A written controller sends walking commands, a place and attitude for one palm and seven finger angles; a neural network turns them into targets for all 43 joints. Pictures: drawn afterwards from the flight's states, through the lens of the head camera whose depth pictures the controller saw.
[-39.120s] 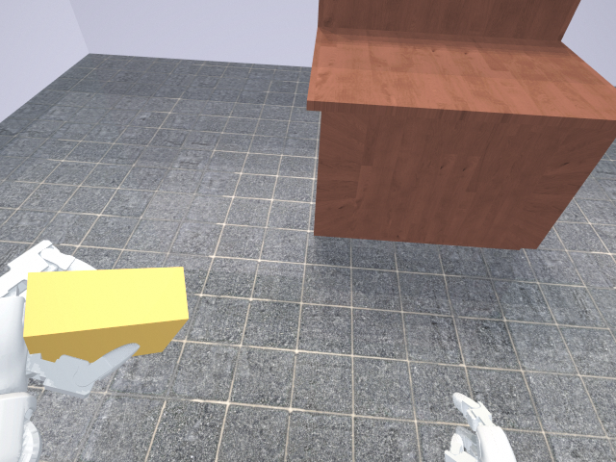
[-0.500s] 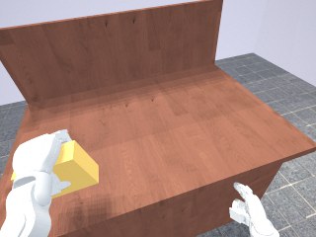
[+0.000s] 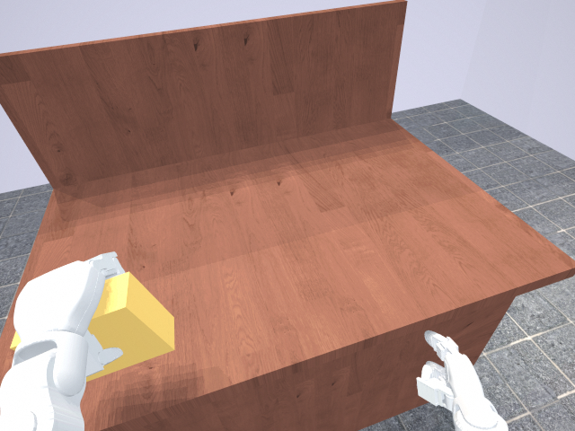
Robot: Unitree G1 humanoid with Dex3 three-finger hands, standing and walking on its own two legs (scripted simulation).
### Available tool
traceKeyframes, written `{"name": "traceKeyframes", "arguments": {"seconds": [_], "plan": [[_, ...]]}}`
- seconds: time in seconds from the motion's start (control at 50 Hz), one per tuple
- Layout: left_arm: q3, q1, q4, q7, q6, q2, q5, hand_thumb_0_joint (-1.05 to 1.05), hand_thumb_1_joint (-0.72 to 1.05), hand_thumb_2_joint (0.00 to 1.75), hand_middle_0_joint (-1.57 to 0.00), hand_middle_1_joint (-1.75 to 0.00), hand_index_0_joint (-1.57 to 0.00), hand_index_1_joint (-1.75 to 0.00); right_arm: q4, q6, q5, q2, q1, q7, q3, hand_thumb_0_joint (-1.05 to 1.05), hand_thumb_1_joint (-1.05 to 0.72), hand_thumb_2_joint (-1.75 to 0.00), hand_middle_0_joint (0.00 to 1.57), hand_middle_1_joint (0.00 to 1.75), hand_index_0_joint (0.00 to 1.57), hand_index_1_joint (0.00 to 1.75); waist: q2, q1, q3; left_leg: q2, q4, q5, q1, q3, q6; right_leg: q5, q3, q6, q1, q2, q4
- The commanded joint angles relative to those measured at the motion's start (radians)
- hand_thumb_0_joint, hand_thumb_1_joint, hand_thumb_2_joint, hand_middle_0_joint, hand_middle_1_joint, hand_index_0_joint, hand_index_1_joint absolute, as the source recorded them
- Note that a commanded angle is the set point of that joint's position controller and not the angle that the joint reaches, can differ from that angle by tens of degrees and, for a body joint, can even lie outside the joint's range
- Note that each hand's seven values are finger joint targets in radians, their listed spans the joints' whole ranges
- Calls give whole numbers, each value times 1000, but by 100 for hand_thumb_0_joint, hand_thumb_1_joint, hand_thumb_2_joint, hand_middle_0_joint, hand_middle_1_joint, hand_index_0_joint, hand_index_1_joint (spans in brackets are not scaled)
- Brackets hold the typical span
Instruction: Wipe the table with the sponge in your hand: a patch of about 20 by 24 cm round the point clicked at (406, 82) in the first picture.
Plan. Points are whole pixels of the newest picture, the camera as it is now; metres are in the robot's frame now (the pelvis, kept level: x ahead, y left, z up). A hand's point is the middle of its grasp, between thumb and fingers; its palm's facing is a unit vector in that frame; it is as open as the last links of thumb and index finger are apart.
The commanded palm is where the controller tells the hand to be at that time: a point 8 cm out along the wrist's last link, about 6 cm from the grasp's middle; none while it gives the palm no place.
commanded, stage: bring the sponge back beside the body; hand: left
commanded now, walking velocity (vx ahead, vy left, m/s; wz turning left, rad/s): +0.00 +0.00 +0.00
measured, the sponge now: (112, 337) +0.19 +0.28 +0.07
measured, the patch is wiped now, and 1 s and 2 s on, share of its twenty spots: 0.95 0.95 0.95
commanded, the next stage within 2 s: step back with the hand held close in 0.38 s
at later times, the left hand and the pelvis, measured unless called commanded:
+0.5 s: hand (100, 319) +0.19 +0.27 +0.12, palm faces +0.15 -0.19 -0.97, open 9.6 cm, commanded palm +0.16 +0.28 +0.17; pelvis +0.00 +0.00 +0.00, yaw +0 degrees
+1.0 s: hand (75, 304) +0.18 +0.28 +0.15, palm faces +0.43 -0.81 -0.39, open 9.6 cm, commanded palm +0.13 +0.31 +0.17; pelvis -0.02 +0.02 -0.01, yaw +2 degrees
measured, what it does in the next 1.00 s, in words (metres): stands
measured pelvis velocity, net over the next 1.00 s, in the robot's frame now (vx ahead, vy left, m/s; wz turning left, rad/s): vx -0.02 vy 0.02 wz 0.03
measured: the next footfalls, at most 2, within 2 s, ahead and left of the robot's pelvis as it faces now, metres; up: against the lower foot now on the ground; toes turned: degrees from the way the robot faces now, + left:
right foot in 1.80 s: -0.09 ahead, -0.11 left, +0.00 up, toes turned +5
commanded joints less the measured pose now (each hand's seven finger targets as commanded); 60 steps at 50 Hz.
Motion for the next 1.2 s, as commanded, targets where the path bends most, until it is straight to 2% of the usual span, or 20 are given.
{"name": "traceKeyframes", "arguments": {"seconds": [0.0,0.16,0.22,0.36,0.38,0.46,0.48,0.5,0.52,0.54,0.56,0.62,0.66,0.68,0.8,0.88,0.98,1.06,1.16,1.18], "plan": [[136,-178,-208,39,-21,202,39,0,10,130,-120,-160,-120,-160,-220,-81,4,-80,-287,-5,-31,0,-90,-90,20,30,20,30,-56,8,-99,-18,-67,92,-7,-72,39,-18,102,-40,-23,-13,-103],[176,-215,-250,61,-42,257,57,0,10,130,-120,-160,-120,-160,-211,-92,0,-85,-292,-10,-35,0,-90,-90,20,30,20,30,12,10,-100,-14,-75,95,2,-79,36,-9,120,-51,-6,-6,-101],[135,-173,-183,52,-31,198,47,0,10,130,-120,-160,-120,-160,-207,-88,-1,-83,-278,-8,-32,0,-90,-90,20,30,20,30,-48,7,-79,-18,-69,102,-4,-71,35,-7,97,-44,-22,-11,-115],[159,-188,-220,46,-29,229,38,0,10,130,-120,-160,-120,-160,-210,-91,2,-87,-297,-8,-35,0,-90,-90,20,30,20,30,-26,8,-95,-15,-74,97,-5,-74,36,-2,120,-45,-10,-10,-106],[120,-182,-213,40,-25,185,39,0,10,130,-120,-160,-120,-160,-225,-91,1,-80,-290,-6,-30,0,-90,-90,20,30,20,30,-30,11,-99,-20,-68,101,-10,-68,40,0,87,-44,-5,-12,-102],[184,-192,-246,52,-38,262,50,0,10,130,-120,-160,-120,-160,-211,-91,-3,-89,-294,-8,-35,0,-90,-90,20,30,20,30,-6,16,-118,-16,-71,108,0,-75,37,9,121,-49,7,-9,-97],[127,-194,-29,50,-15,188,70,0,10,130,-120,-160,-120,-160,-191,-80,-4,-91,-260,-18,-25,0,-90,-90,20,30,20,30,-73,-6,-44,-21,-67,82,-37,-56,36,-27,79,-48,-46,-4,-109],[370,-395,-343,73,-280,85,-825,0,10,130,-120,-160,-120,-160,-401,-81,0,-48,-80,-22,-32,0,-90,-90,20,30,20,30,-230,-103,71,-13,41,-68,-64,-79,57,44,155,-19,-244,-58,-166],[418,-167,-90,87,-365,189,-823,0,10,130,-120,-160,-120,-160,-304,-89,-31,-57,-14,-26,-1,0,-90,-90,20,30,20,30,-346,-84,18,-17,84,-84,-56,-71,57,4,119,-28,-261,-82,-160],[347,-129,-89,81,-395,111,-826,0,10,130,-120,-160,-120,-160,-306,-87,-23,-35,-42,-20,-6,0,-90,-90,20,30,20,30,-332,-88,-3,-27,100,-86,-58,-57,51,27,129,-36,-265,-105,-143],[449,-118,-185,102,-440,167,-857,0,10,130,-120,-160,-120,-160,-302,-86,-20,-52,27,-29,-24,0,-90,-90,20,30,20,30,-316,-90,-39,-9,124,-72,-41,-72,44,33,156,-37,-263,-153,-142],[437,-32,-411,122,-534,126,-898,0,10,130,-120,-160,-120,-160,-304,-96,-32,-77,41,-42,-34,0,-90,-90,20,30,20,30,-35,-102,-181,37,121,44,-54,-89,44,187,110,-40,-189,-203,-17],[491,52,-520,138,-575,163,-905,0,10,130,-120,-160,-120,-160,-304,-104,-42,-107,44,-44,-47,0,-90,-90,20,30,20,30,156,-93,-205,79,58,135,-119,-154,56,199,72,-24,-133,-159,71],[476,118,-507,139,-584,111,-901,0,10,130,-120,-160,-120,-160,-302,-106,-47,-100,59,-38,-47,0,-90,-90,20,30,20,30,185,-88,-205,85,43,150,-170,-176,63,165,38,-13,-114,-124,98],[514,189,-400,146,-607,88,-901,0,10,130,-120,-160,-120,-160,-276,-116,-42,-105,99,-40,-81,0,-90,-90,20,30,20,30,-38,-106,-206,120,48,225,-194,-219,54,93,16,8,-156,-84,114],[468,145,-292,141,-605,48,-905,0,10,130,-120,-160,-120,-160,-256,-125,-36,-107,97,-48,-82,0,-90,-90,20,30,20,30,-90,-118,-163,118,43,114,-209,-211,52,75,33,9,-202,-96,92],[431,69,-368,145,-625,50,-886,0,10,130,-120,-160,-120,-160,-262,-148,-38,-114,73,-50,-74,0,-90,-90,20,30,20,30,-53,-119,-114,103,7,-138,-310,-216,61,20,52,-1,-209,-105,87],[510,54,-470,158,-645,134,-860,0,10,130,-120,-160,-120,-160,-270,-162,-48,-124,61,-46,-82,0,-90,-90,20,30,20,30,7,-119,-94,108,-31,-328,-462,-236,81,10,79,0,-124,-101,121],[552,108,-456,159,-673,130,-852,0,10,130,-120,-160,-120,-160,-268,-169,-58,-119,91,-37,-91,0,-90,-90,20,30,20,30,33,-125,-115,99,-4,-424,-527,-232,81,-17,83,-3,-101,-94,152],[520,118,-430,154,-677,84,-854,0,10,130,-120,-160,-120,-160,-265,-168,-59,-111,99,-37,-88,0,-90,-90,20,30,20,30,33,-126,-118,101,-1,-430,-511,-228,80,-38,62,2,-123,-79,159]]}}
